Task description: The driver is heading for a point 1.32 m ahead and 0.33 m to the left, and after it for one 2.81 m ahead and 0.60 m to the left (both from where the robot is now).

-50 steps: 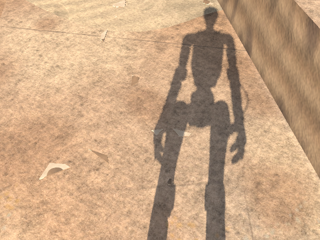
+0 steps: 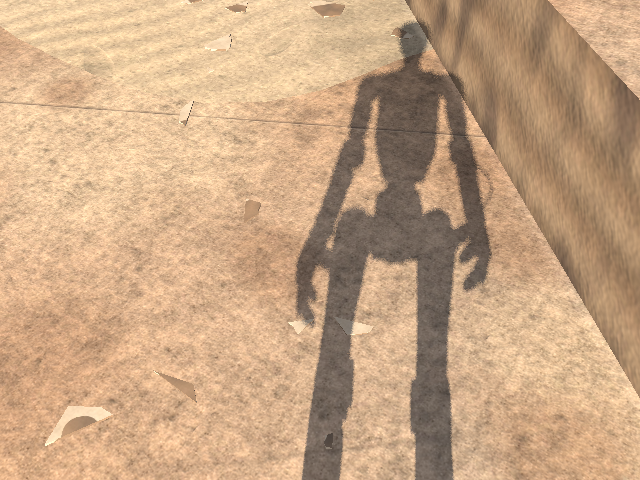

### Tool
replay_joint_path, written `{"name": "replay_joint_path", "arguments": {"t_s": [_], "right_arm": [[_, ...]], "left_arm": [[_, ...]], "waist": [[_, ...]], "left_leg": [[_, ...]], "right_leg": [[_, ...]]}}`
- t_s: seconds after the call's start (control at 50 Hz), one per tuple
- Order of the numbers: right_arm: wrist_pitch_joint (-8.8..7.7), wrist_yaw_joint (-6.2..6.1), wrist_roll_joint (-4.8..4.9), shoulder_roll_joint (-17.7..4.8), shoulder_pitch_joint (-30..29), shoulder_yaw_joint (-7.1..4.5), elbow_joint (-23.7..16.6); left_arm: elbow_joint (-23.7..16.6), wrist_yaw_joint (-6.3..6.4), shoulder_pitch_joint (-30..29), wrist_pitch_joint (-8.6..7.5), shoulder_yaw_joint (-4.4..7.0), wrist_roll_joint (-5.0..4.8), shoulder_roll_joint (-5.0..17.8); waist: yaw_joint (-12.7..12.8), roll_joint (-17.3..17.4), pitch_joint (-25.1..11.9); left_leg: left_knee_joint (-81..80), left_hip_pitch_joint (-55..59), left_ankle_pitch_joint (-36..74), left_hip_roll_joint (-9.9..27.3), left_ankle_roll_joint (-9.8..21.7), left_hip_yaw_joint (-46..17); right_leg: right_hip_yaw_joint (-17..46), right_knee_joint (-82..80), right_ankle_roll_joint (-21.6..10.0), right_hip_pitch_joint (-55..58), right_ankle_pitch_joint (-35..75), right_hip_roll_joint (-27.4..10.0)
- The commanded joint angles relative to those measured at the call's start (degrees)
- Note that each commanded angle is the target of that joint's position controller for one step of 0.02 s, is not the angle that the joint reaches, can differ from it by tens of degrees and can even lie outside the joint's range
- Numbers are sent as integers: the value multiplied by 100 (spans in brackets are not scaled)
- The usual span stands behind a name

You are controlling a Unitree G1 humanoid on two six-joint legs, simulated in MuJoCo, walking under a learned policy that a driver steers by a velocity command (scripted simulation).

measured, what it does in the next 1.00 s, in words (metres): walks ahead: left foot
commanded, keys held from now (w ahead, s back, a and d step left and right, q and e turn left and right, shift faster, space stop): no key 0.22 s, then w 0.78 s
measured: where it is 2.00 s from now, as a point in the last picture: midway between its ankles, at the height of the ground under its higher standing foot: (313, 302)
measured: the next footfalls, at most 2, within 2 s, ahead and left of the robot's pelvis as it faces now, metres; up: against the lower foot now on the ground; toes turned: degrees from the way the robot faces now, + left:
left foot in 0.52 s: +0.17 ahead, +0.13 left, +0.00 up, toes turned +4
right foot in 1.06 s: +0.55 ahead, -0.09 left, +0.00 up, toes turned -2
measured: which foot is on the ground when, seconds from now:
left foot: down 0.00-0.28, up 0.30-0.50, down 0.52-1.00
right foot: down 0.00-0.52, up 0.54-1.00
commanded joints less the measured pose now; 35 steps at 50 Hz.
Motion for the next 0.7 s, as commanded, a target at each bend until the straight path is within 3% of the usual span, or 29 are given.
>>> {"name": "replay_joint_path", "arguments": {"t_s": [0.02, 0.1, 0.22, 0.24, 0.26, 0.28, 0.32, 0.34, 0.38, 0.42, 0.44, 0.48, 0.5, 0.52, 0.54, 0.56, 0.58, 0.6, 0.62, 0.66, 0.7], "right_arm": [[-75, -48, -27, -497, 133, -97, -96], [-95, -1, 13, -436, 210, -77, 29], [-36, -6, 28, -428, 340, -63, 183], [-23, -9, 30, -376, 452, -51, 262], [-11, -9, 58, -375, 482, -63, 301], [-21, -2, 74, -389, 405, -78, 284], [-178, 47, 114, -347, -105, -57, 24], [-288, 86, 138, -321, -333, -42, -91], [-456, 164, 182, -438, -554, -78, -252], [-552, 246, 227, -511, -601, -109, -313], [-569, 280, 230, -475, -560, -118, -290], [-542, 318, 212, -415, 199, -182, 44], [-497, 300, 195, -564, 808, -294, 266], [-466, 270, 199, -792, 1592, -421, 455], [-466, 216, 157, -1415, 2377, -570, 510], [-548, 278, 35, -1358, 2528, -465, 547], [-631, 286, 21, -1070, 1836, -346, 402], [-670, 325, 53, -794, 1209, -249, 193], [-677, 369, 39, -720, 816, -191, 73], [-639, 396, -6, -542, 763, -106, 55], [-601, 341, -23, -596, 1128, -87, 170]], "left_arm": [[-56, -21, 224, -213, 125, -20, 552], [22, -72, 480, -256, 111, -48, 442], [38, -91, 589, -196, 103, -58, 433], [102, -89, 730, -183, 107, -67, 419], [118, -83, 790, -162, 153, -105, 540], [89, -77, 826, -157, 214, -141, 717], [14, -69, 956, -250, 333, -219, 1073], [-17, -66, 941, -331, 369, -208, 1124], [-31, -96, 1011, -469, 363, -139, 991], [-107, -136, 889, -469, 361, -194, 935], [-149, -155, 799, -440, 369, -215, 981], [-234, -193, 552, -374, 382, -225, 1085], [-269, -197, 521, -377, 377, -200, 1110], [-337, -205, 294, -413, 338, -195, 1019], [-588, -200, 88, -476, 233, -167, 638], [-701, -199, 157, -595, 155, -209, 283], [-740, -232, 78, -666, 220, -357, 551], [-793, -262, -87, -699, 256, -378, 749], [-771, -235, -115, -703, 302, -327, 786], [-722, -216, -40, -619, 398, -237, 850], [-741, -236, -135, -526, 408, -224, 721]], "waist": [[-78, -421, 372], [12, -203, 55], [32, -90, -13], [50, -137, -139], [73, -293, -30], [129, -526, 216], [310, -928, 888], [350, -921, 1132], [357, -792, 1158], [280, -612, 936], [219, -598, 828], [-188, -609, 529], [-458, -576, 266], [-888, -314, -42], [-1111, 1141, -361], [-926, 1668, -735], [-576, 986, -223], [-379, 575, 147], [-193, 261, 265], [-14, 309, 281], [0, 320, 293]], "left_leg": [[-317, 610, -149, 259, 130, -326], [-196, 691, 625, 315, 167, -359], [-75, 804, 1056, 331, 134, -371], [4, 842, 524, 228, 134, -253], [246, 655, -444, 31, 134, -46], [573, 202, -1312, -131, 129, 128], [1343, -1093, -1497, 11, 224, 172], [1697, -1553, -1433, 244, 297, 2], [2174, -2400, -1840, 574, 379, -260], [1580, -2189, -1696, 679, 389, -197], [1168, -1631, -1424, 562, 359, 9], [502, 345, -359, 72, 260, 537], [461, 1265, -220, -168, 252, 632], [234, 2141, -295, 119, 418, 149], [-902, 2928, -1096, 1558, 1032, -2224], [-1838, 3175, -1337, 2432, 1598, -4463], [-1795, 2690, -1702, 2515, 1510, -4140], [-1811, 2159, -1468, 2260, 1259, -3264], [-1903, 1765, -1003, 1998, 1078, -2587], [-2020, 1335, 35, 1501, 814, -1547], [-2046, 1343, 998, 1333, 813, -1091]], "right_leg": [[280, -1218, -202, -903, -349, -175], [179, -1000, -231, -428, 558, -119], [112, -917, -249, -250, 1194, -84], [100, -991, -297, -162, 664, -61], [237, -1113, -453, -183, -215, -109], [623, -1354, -700, -197, -1217, -346], [2035, -2078, -1326, 59, -2343, -1424], [2471, -2223, -1534, 176, -2040, -1799], [2521, -2121, -1603, 914, -641, -2038], [1889, -1988, -1326, 1196, 46, -1765], [1523, -1955, -1192, 956, 92, -1530], [829, -1577, -967, -162, 444, -1046], [612, -1103, -863, -568, 1147, -832], [241, -27, -636, -1028, 1772, -571], [-463, 2264, -182, -2103, 1064, 108], [261, 3780, -193, -2884, -1162, 472], [643, 4473, -385, -3411, -893, 53], [555, 4433, -545, -3440, -257, -272], [450, 4154, -591, -3265, 305, -507], [291, 3598, -558, -2742, 805, -722], [90, 3344, -438, -2773, 1023, -721]]}}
